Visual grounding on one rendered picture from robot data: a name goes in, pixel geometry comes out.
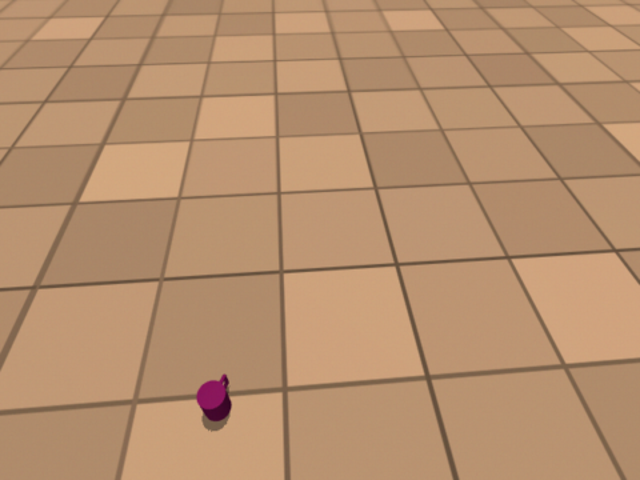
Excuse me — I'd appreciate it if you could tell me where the mug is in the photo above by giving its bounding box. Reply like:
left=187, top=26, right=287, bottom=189
left=197, top=374, right=231, bottom=421

